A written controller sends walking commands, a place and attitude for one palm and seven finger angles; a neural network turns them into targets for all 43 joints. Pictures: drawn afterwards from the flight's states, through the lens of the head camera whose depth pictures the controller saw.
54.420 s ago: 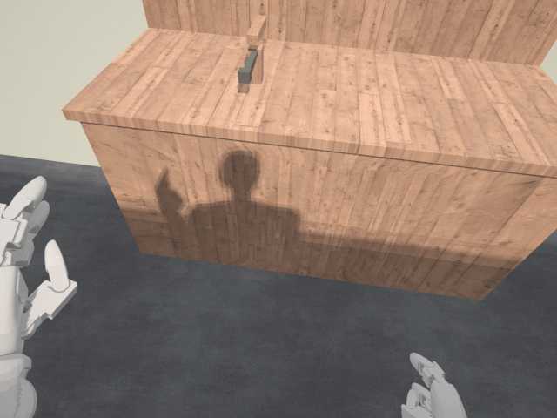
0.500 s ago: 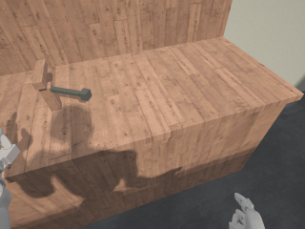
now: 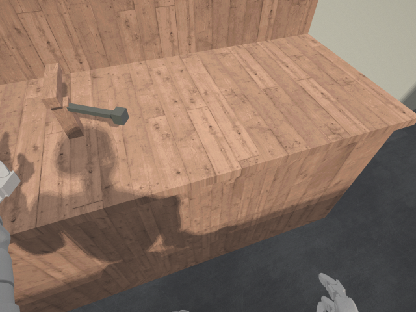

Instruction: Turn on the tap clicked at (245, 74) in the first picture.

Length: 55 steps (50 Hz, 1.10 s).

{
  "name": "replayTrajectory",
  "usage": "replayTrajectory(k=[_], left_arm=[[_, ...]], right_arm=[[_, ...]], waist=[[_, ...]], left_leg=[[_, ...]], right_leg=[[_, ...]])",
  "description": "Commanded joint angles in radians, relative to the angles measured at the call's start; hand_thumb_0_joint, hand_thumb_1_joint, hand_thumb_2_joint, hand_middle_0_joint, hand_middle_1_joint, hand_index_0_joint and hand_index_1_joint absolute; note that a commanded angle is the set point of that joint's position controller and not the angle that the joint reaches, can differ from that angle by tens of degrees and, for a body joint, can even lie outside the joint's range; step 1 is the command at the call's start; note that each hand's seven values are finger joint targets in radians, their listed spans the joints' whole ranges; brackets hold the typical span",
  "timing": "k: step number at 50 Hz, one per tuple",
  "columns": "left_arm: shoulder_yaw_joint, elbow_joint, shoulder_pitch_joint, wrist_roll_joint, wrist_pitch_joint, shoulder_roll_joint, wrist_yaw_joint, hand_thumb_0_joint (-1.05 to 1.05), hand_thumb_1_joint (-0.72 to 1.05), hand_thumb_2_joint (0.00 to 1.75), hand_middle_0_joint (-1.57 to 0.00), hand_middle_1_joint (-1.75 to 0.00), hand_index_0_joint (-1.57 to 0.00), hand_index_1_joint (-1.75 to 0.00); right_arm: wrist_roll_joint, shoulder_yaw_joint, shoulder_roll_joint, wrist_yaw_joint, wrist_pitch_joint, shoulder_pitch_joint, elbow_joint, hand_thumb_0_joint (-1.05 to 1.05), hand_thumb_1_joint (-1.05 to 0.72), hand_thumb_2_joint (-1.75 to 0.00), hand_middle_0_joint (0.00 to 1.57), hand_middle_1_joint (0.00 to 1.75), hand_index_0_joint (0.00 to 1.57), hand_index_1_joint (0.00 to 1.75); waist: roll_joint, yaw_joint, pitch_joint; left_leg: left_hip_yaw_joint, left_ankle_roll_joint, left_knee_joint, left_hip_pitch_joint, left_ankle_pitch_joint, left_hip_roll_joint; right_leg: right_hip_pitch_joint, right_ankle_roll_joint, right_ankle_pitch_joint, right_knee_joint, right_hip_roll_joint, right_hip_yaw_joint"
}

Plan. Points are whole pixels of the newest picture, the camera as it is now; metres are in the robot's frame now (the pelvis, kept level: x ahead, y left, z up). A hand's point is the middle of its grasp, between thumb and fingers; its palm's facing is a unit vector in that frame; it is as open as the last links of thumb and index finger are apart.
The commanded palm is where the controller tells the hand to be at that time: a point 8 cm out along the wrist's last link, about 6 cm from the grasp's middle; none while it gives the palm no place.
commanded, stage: reach beside the lever's end, fingers flat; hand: left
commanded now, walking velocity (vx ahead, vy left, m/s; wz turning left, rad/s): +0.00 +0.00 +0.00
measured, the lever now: (120, 115) +0.48 +0.24 +0.10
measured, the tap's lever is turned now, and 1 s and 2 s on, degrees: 57 57 57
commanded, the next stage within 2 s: push the lever round in 1.24 s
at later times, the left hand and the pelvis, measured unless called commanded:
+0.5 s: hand (13, 168) +0.32 +0.39 +0.10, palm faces +0.59 -0.80 -0.14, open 7.8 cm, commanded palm +0.26 +0.42 +0.10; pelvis +0.01 +0.01 +0.00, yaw -1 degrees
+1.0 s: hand (10, 176) +0.31 +0.39 +0.10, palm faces +0.61 -0.78 -0.11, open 7.8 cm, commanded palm +0.25 +0.42 +0.10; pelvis +0.00 +0.00 +0.00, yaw +1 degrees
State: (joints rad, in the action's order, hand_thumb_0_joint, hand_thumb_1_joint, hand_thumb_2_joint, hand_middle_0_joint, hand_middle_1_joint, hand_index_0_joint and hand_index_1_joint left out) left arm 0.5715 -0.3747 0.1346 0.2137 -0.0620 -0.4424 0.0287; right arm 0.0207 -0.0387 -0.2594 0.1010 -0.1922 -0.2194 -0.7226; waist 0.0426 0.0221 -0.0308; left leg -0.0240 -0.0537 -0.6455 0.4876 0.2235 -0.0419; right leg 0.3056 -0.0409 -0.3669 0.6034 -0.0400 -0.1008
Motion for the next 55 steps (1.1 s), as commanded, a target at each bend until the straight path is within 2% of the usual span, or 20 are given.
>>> replayTrajectory(k=[1,5,7,11,14,19,26,27,28,30,32,36,38,42,46,48,49,52,54,55], left_arm=[[0.122,0.107,0.243,0.000,-0.070,-0.373,-0.020,0.00,0.90,0.90,-0.15,-0.16,-0.15,-0.16],[0.141,0.097,0.297,-0.022,-0.095,-0.426,-0.027,0.00,0.90,0.90,-0.15,-0.15,-0.15,-0.15],[0.141,0.104,0.323,-0.031,-0.121,-0.436,-0.026,0.00,0.90,0.90,-0.15,-0.15,-0.15,-0.15],[0.162,0.007,0.350,-0.027,-0.151,-0.463,-0.047,0.00,0.90,0.90,-0.15,-0.15,-0.15,-0.15],[0.202,-0.099,0.328,-0.021,-0.151,-0.511,-0.084,0.00,0.90,0.90,-0.15,-0.15,-0.15,-0.15],[0.137,0.005,0.315,-0.030,-0.171,-0.459,-0.114,0.00,0.90,0.90,-0.15,-0.15,-0.15,-0.15],[0.172,0.018,0.241,0.004,-0.181,-0.419,-0.060,0.00,0.90,0.90,-0.15,-0.15,-0.15,-0.15],[0.168,0.023,0.227,0.008,-0.176,-0.406,-0.057,0.00,0.90,0.90,-0.15,-0.15,-0.15,-0.15],[0.197,0.024,0.197,0.005,-0.173,-0.433,-0.054,0.00,0.90,0.90,-0.15,-0.15,-0.15,-0.15],[0.187,0.105,0.182,-0.012,-0.171,-0.433,-0.043,0.00,0.90,0.90,-0.15,-0.15,-0.15,-0.15],[0.169,0.166,0.171,-0.022,-0.175,-0.418,-0.038,0.00,0.90,0.90,-0.15,-0.15,-0.15,-0.15],[0.185,0.098,0.196,-0.003,-0.168,-0.407,-0.036,0.00,0.90,0.90,-0.15,-0.15,-0.15,-0.15],[0.180,0.046,0.226,0.011,-0.162,-0.401,-0.056,0.00,0.90,0.90,-0.15,-0.15,-0.15,-0.15],[0.126,0.025,0.328,-0.007,-0.145,-0.414,-0.100,0.00,0.90,0.90,-0.15,-0.15,-0.15,-0.15],[0.065,0.067,0.431,-0.026,-0.168,-0.397,-0.099,0.00,0.90,0.90,-0.15,-0.15,-0.15,-0.15],[0.090,0.052,0.422,-0.020,-0.187,-0.411,-0.085,0.00,0.90,0.90,-0.15,-0.15,-0.15,-0.15],[0.135,0.033,0.391,-0.020,-0.193,-0.453,-0.075,0.00,0.90,0.90,-0.15,-0.15,-0.15,-0.15],[0.178,-0.055,0.323,-0.007,-0.172,-0.468,-0.069,0.00,0.90,0.90,-0.15,-0.15,-0.15,-0.15],[0.226,-0.103,0.273,-0.013,-0.148,-0.525,-0.074,0.00,0.90,0.90,-0.15,-0.15,-0.15,-0.15],[0.192,-0.089,0.297,-0.016,-0.142,-0.499,-0.079,0.00,0.90,0.90,-0.15,-0.15,-0.15,-0.15]], right_arm=[[0.008,0.059,-0.163,0.018,-0.040,0.036,0.137,0.00,-0.90,-0.90,0.20,0.30,0.20,0.30],[0.003,0.060,-0.165,0.012,-0.029,0.013,0.139,0.00,-0.90,-0.90,0.20,0.30,0.20,0.30],[-0.003,0.062,-0.167,0.008,-0.026,0.003,0.139,0.00,-0.90,-0.90,0.20,0.30,0.20,0.30],[-0.001,0.068,-0.178,0.007,-0.010,-0.023,0.126,0.00,-0.90,-0.90,0.20,0.30,0.20,0.30],[0.001,0.073,-0.191,0.012,0.004,-0.044,0.118,0.00,-0.90,-0.90,0.20,0.30,0.20,0.30],[-0.001,0.080,-0.186,0.000,0.005,-0.053,0.141,0.00,-0.90,-0.90,0.20,0.30,0.20,0.30],[0.002,0.084,-0.183,-0.004,0.011,-0.035,0.140,0.00,-0.90,-0.90,0.20,0.30,0.20,0.30],[0.002,0.084,-0.183,-0.004,0.011,-0.033,0.146,0.00,-0.90,-0.90,0.20,0.30,0.20,0.30],[0.002,0.087,-0.182,-0.005,0.012,-0.031,0.148,0.00,-0.90,-0.90,0.20,0.30,0.20,0.30],[-0.002,0.084,-0.175,-0.010,0.011,-0.025,0.159,0.00,-0.90,-0.90,0.20,0.30,0.20,0.30],[-0.005,0.082,-0.168,-0.014,0.010,-0.017,0.167,0.00,-0.90,-0.90,0.20,0.30,0.20,0.30],[0.000,0.078,-0.169,-0.003,0.015,-0.010,0.149,0.00,-0.90,-0.90,0.20,0.30,0.20,0.30],[0.007,0.077,-0.171,0.005,0.017,-0.007,0.139,0.00,-0.90,-0.90,0.20,0.30,0.20,0.30],[0.014,0.067,-0.171,0.016,0.016,-0.005,0.136,0.00,-0.90,-0.90,0.20,0.30,0.20,0.30],[0.011,0.064,-0.170,0.021,0.009,-0.011,0.133,0.00,-0.90,-0.90,0.20,0.30,0.20,0.30],[0.007,0.065,-0.174,0.022,0.005,-0.011,0.129,0.00,-0.90,-0.90,0.20,0.30,0.20,0.30],[0.005,0.068,-0.178,0.023,0.009,-0.017,0.123,0.00,-0.90,-0.90,0.20,0.30,0.20,0.30],[0.009,0.068,-0.177,0.016,0.019,-0.019,0.131,0.00,-0.90,-0.90,0.20,0.30,0.20,0.30],[0.013,0.069,-0.180,0.012,0.031,-0.024,0.136,0.00,-0.90,-0.90,0.20,0.30,0.20,0.30],[0.014,0.064,-0.174,0.008,0.035,-0.022,0.149,0.00,-0.90,-0.90,0.20,0.30,0.20,0.30]], waist=[[0.043,-0.003,-0.214],[0.131,-0.004,-0.238],[0.140,-0.013,-0.255],[0.089,-0.032,-0.232],[0.061,-0.023,-0.233],[0.191,-0.014,-0.326],[0.068,-0.013,-0.243],[0.065,-0.007,-0.242],[0.072,0.003,-0.249],[0.144,0.014,-0.295],[0.170,0.011,-0.304],[0.057,-0.018,-0.208],[0.041,-0.026,-0.182],[0.134,-0.038,-0.196],[0.155,-0.059,-0.247],[0.116,-0.054,-0.257],[0.098,-0.040,-0.266],[0.055,-0.020,-0.266],[0.074,0.003,-0.262],[0.094,-0.003,-0.256]], left_leg=[[-0.117,0.017,0.092,-0.246,-0.022,0.033],[-0.121,0.020,0.081,-0.266,-0.057,0.037],[-0.128,0.020,0.072,-0.285,-0.074,0.041],[-0.124,0.013,0.055,-0.249,-0.057,0.044],[-0.110,0.006,0.040,-0.212,-0.066,0.039],[-0.130,0.017,0.029,-0.337,-0.189,0.054],[-0.147,0.017,0.060,-0.271,-0.112,0.057],[-0.142,0.017,0.063,-0.263,-0.113,0.053],[-0.141,0.018,0.064,-0.266,-0.126,0.055],[-0.134,0.022,0.055,-0.307,-0.202,0.054],[-0.141,0.028,0.052,-0.342,-0.245,0.062],[-0.129,0.014,0.059,-0.258,-0.111,0.054],[-0.120,0.012,0.061,-0.230,-0.062,0.047],[-0.112,0.011,0.054,-0.250,-0.054,0.042],[-0.133,0.011,0.051,-0.309,-0.038,0.047],[-0.142,0.011,0.055,-0.304,-0.017,0.047],[-0.133,0.008,0.049,-0.288,-0.029,0.046],[-0.113,0.007,0.040,-0.225,-0.056,0.037],[-0.089,0.004,0.028,-0.187,-0.082,0.032],[-0.088,0.005,0.027,-0.185,-0.096,0.029]], right_leg=[[0.122,0.015,0.138,-0.098,0.004,0.056],[0.136,0.010,0.146,-0.085,0.004,0.058],[0.152,0.010,0.147,-0.077,0.000,0.057],[0.177,0.014,0.136,-0.074,-0.004,0.057],[0.173,0.015,0.140,-0.075,-0.004,0.062],[0.188,0.010,0.175,-0.063,-0.003,0.058],[0.183,0.015,0.152,-0.066,-0.007,0.048],[0.172,0.015,0.156,-0.067,-0.005,0.047],[0.162,0.013,0.159,-0.066,-0.005,0.047],[0.140,0.010,0.187,-0.059,-0.001,0.050],[0.148,0.010,0.189,-0.057,-0.002,0.048],[0.168,0.016,0.153,-0.074,-0.008,0.050],[0.175,0.017,0.139,-0.081,-0.005,0.054],[0.192,0.013,0.133,-0.083,0.003,0.065],[0.224,0.013,0.120,-0.077,0.002,0.067],[0.218,0.013,0.111,-0.075,-0.001,0.066],[0.196,0.012,0.120,-0.078,-0.001,0.069],[0.153,0.017,0.146,-0.073,0.003,0.067],[0.117,0.017,0.174,-0.076,0.008,0.072],[0.117,0.018,0.187,-0.071,0.010,0.070]])
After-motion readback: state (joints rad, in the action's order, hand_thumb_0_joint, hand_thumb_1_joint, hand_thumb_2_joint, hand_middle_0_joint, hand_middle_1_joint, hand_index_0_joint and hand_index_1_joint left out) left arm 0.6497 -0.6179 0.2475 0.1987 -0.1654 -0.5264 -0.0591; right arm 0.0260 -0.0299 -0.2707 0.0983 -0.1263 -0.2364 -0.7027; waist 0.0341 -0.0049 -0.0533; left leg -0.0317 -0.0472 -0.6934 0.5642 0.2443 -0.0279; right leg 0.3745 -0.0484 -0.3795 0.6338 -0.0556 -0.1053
